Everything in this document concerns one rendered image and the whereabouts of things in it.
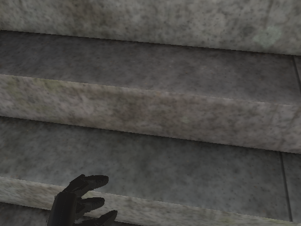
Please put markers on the robot left hand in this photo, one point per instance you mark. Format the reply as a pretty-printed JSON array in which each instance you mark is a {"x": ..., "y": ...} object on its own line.
[{"x": 68, "y": 205}]

